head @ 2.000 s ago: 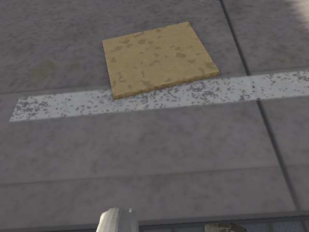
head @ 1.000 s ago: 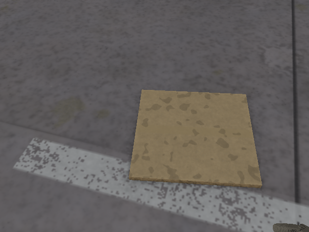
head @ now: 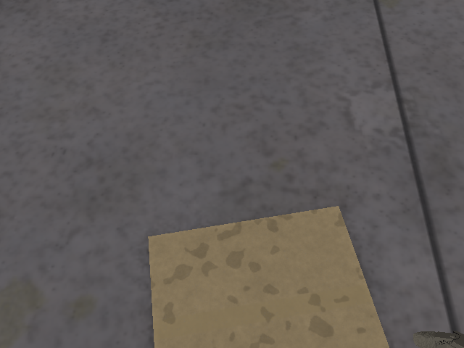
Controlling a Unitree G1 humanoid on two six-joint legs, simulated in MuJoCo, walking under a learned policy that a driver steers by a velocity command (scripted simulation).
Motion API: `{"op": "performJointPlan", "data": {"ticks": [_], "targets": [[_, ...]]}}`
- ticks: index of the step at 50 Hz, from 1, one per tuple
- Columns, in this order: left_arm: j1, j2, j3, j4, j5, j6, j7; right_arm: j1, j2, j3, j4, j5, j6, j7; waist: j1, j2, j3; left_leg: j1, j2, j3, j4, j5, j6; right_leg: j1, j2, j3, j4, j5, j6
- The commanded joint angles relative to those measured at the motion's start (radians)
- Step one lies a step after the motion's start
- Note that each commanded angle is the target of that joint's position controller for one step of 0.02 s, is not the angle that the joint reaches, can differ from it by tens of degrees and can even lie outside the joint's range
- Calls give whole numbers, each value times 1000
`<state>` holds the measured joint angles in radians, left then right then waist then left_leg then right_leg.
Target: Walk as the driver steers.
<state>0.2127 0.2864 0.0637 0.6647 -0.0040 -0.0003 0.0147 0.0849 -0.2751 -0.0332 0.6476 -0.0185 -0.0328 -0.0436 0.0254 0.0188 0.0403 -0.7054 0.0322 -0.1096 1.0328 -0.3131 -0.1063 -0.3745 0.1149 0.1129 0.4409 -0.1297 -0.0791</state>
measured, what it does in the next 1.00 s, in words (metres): steps on the spot, turning right: left foot, then right foot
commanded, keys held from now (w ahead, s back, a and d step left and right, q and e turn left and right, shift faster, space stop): e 0.96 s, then w+e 0.04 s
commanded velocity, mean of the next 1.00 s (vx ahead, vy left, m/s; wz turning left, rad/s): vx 0.03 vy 0.00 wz -0.59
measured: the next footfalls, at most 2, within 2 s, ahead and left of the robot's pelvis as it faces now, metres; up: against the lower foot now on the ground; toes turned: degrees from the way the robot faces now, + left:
left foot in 0.16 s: +0.17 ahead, +0.16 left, +0.03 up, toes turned -14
right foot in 0.52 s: +0.01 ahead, -0.08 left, +0.00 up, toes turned -20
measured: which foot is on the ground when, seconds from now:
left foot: up 0.00-0.14, down 0.16-0.52, up 0.54-0.90, down 0.92-1.00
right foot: down 0.00-0.20, up 0.22-0.50, down 0.52-0.94, up 0.96-1.00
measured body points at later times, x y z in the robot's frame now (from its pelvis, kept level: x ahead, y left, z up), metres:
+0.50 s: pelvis +0.04 +0.03 +0.00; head +0.06 +0.01 +0.45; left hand +0.26 +0.26 -0.09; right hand +0.15 -0.28 -0.09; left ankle +0.12 +0.17 -0.73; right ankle -0.02 -0.07 -0.72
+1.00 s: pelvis +0.03 +0.05 +0.00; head +0.06 +0.04 +0.45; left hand +0.33 +0.18 -0.09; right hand +0.04 -0.27 -0.08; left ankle +0.11 +0.14 -0.73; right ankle -0.03 -0.06 -0.72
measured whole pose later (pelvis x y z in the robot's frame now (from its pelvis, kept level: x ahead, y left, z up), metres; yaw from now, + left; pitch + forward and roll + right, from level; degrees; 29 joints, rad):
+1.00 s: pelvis +0.03 +0.05 +0.00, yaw -36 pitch +3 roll +2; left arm 0.17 0.31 0.08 0.62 -0.02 0.06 0.04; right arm 0.11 -0.24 -0.07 0.64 -0.02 -0.01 -0.01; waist 0.02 -0.06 0.00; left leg -0.32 -0.05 -0.03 0.55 -0.49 0.21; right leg -0.38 0.10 0.25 0.70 -0.43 0.00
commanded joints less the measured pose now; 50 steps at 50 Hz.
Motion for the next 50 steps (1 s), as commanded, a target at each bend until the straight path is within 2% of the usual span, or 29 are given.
{"op": "performJointPlan", "data": {"ticks": [1, 3, 6, 9, 10, 11, 12, 13, 14, 15, 18, 22, 24, 25, 26, 27, 28, 29, 30, 32, 35, 39, 42, 44, 46, 47, 48, 49, 50], "targets": [[-25, 149, 41, -78, -11, 14, 23, 52, -59, -21, -45, 5, 14, -9, -35, -123, -220, 100, -34, 23, -87, 58, -13, 120, -230, 218, -43, 387, -146], [-17, 155, 44, -85, -9, 30, 30, 4, -58, -23, -60, 9, 15, -6, -16, -142, -202, 104, -47, 9, -162, 63, -6, 133, -232, 274, -42, 229, -132], [-15, 153, 45, -94, -7, 42, 30, -17, -64, -30, -69, 15, 2, 3, -4, -181, -180, 160, -67, 1, -287, 16, 18, 166, -244, 345, -14, 218, -119], [-42, 142, 45, -105, -23, 46, 27, 52, -83, -50, -44, 16, -21, 14, -46, -166, -157, 371, -70, 19, -596, 193, 61, 137, -183, 359, 45, 195, -59], [27, 121, 44, -113, -28, 48, 29, 59, -155, -76, -29, -5, -22, 16, 12, 38, -217, 579, 43, -105, -549, 337, 139, 10, -102, 300, 104, 10, 1], [33, 108, 37, -109, -22, 44, 26, 111, -169, -92, -22, -15, -12, 13, -25, 208, -255, 727, 199, -269, -589, 445, 255, -141, -24, 187, 243, -233, 57], [10, 105, 39, -101, -14, 37, 16, 125, -150, -92, -38, -20, -5, 5, -64, 260, -262, 765, 351, -395, -624, 599, 351, -227, 25, 126, 480, -531, 99], [12, 138, 59, -86, -9, 33, 8, 100, -128, -85, -61, -13, 1, -4, -53, 126, -232, 718, 355, -340, -602, 688, 357, -250, -4, 114, 657, -525, 134], [12, 146, 66, -78, -17, 41, 10, 65, -115, -82, -64, -2, 8, -10, -26, 93, -211, 678, 331, -274, -586, 673, 340, -265, -26, 80, 737, -472, 158], [17, 150, 67, -68, -20, 56, 14, 24, -97, -76, -67, 2, 14, -12, -8, 88, -191, 633, 289, -202, -588, 613, 324, -261, -61, 47, 796, -406, 176], [55, 87, 41, -61, -36, 89, 5, -69, -78, -61, -80, -3, 40, -7, 43, 169, -175, 507, 154, 17, -594, 525, 273, -132, -85, -97, 729, -292, 202], [-19, 64, 23, -109, -20, 86, -34, -44, -135, -81, -72, 11, 56, -8, 0, 208, -186, 523, 197, 68, -554, 389, 275, 25, -145, -150, 363, -316, 151], [95, 91, 41, -72, -23, 87, -43, -52, -147, -88, -70, 22, 55, -9, 43, 190, -191, 471, 212, 93, -487, 332, 262, 156, -131, -202, 193, -204, 108], [198, 96, 51, -27, -23, 89, -41, -52, -122, -85, -63, 27, 57, -12, 77, 138, -176, 379, 182, 140, -352, 236, 229, 253, -112, -199, 85, -166, 81], [243, 100, 53, 3, -10, 84, -35, -29, -70, -75, -55, 13, 61, -10, 76, -11, -96, 185, 111, 210, -149, 9, 172, 316, -111, -117, 56, -129, 50], [202, 205, 59, -43, 5, 65, -26, 0, 10, -57, -79, -5, 72, -7, -7, -289, -20, -151, 13, 210, 211, -387, 87, 311, -350, 330, 58, 197, -55], [111, 294, 69, -107, 59, 32, -34, -50, -29, -57, -143, 20, 61, -11, 6, -320, -102, -113, -31, 48, 316, -379, 60, 144, -518, 600, -146, 273, -252], [3, 271, 64, -125, 66, 14, -28, -97, -85, -68, -153, 41, 55, -24, -20, -251, -28, -117, -25, 35, 383, -282, 58, 87, -485, 546, -195, 100, -247], [-45, 210, 47, -120, 43, 8, -15, -99, -128, -82, -136, 34, 51, -31, -31, -190, 2, -111, -4, 25, 353, -165, 61, 62, -408, 426, -165, -15, -179], [-84, 161, 30, -119, 10, 9, 8, -68, -113, -87, -115, 4, 55, -41, -53, -159, -39, -58, 2, 19, 313, -36, 43, 80, -316, 309, -102, 28, -117], [-13, 115, 19, -105, 5, 10, 36, -62, -64, -72, -114, 8, 47, -20, -33, -149, -128, -23, -27, 27, 271, 12, 23, 196, -295, 266, -43, 244, -137], [47, 134, 35, -90, -4, 29, 50, -110, -22, -49, -123, 15, 33, 0, 10, -148, -156, 25, -38, 31, -36, -24, 15, 304, -288, 282, -11, 261, -125], [36, 155, 45, -96, -6, 47, 40, -94, -28, -49, -111, 29, 26, 15, 18, -190, -123, 152, -70, 51, -218, -104, 24, 231, -276, 329, -18, 179, -131], [8, 155, 45, -104, -11, 54, 30, -51, -44, -55, -95, 36, 20, 24, 10, -219, -111, 246, -85, 59, -334, -100, 37, 198, -274, 378, -21, 209, -126], [-42, 150, 45, -111, -31, 57, 26, 19, -55, -64, -69, 31, 8, 30, -36, -206, -111, 386, -90, 78, -584, 80, 59, 167, -232, 386, 14, 178, -85], [-19, 132, 45, -122, -31, 57, 28, 46, -110, -84, -55, 15, 3, 31, -12, -82, -144, 517, -17, 16, -582, 223, 107, 93, -173, 344, 45, 49, -26], [-7, 115, 40, -132, -22, 51, 25, 74, -168, -103, -49, -4, 5, 30, -3, 136, -198, 667, 134, -145, -591, 365, 215, -43, -87, 244, 170, -162, 39], [-28, 95, 34, -121, -19, 42, 22, 121, -166, -108, -50, -24, 8, 26, -54, 267, -209, 758, 304, -334, -684, 405, 340, -200, 17, 129, 364, -476, 87], [-30, 131, 51, -112, -14, 31, 16, 110, -156, -102, -64, -34, 7, 18, -52, 177, -197, 733, 368, -375, -716, 311, 395, -278, -22, 105, 568, -496, 121]]}}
